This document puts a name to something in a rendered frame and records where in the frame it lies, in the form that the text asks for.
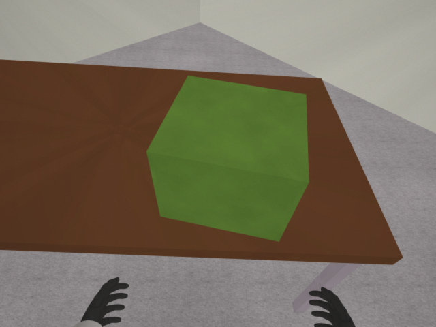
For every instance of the right robot hand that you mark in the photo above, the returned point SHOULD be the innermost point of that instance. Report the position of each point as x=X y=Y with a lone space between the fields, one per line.
x=338 y=315

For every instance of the carton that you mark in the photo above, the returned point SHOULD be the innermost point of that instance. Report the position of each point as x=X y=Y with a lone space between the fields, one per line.
x=231 y=156

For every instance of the left robot hand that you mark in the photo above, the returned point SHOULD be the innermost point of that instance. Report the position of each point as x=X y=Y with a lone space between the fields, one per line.
x=97 y=308

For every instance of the table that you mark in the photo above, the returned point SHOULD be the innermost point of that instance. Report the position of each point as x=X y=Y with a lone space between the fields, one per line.
x=75 y=176

